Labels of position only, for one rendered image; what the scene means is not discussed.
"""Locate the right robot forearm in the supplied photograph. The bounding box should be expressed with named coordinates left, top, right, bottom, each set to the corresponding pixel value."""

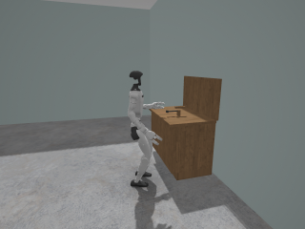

left=129, top=112, right=148, bottom=134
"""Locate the humanoid robot head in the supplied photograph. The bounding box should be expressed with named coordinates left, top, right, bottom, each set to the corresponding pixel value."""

left=129, top=71, right=143, bottom=92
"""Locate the left robot forearm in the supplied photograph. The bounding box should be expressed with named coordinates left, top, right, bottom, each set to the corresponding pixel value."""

left=143, top=104, right=153, bottom=110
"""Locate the right robot hand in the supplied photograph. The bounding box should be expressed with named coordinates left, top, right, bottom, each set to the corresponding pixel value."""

left=145, top=131, right=163, bottom=146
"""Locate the left robot hand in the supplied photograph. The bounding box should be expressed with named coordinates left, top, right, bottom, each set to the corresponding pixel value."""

left=152, top=102, right=165, bottom=110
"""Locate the counter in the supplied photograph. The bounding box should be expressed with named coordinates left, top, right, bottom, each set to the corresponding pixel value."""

left=149, top=75, right=222, bottom=180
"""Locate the robot left foot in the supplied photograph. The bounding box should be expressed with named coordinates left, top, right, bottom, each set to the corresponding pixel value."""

left=135, top=171, right=152, bottom=177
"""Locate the robot right upper arm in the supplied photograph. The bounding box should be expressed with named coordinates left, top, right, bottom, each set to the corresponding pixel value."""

left=127, top=91, right=139, bottom=116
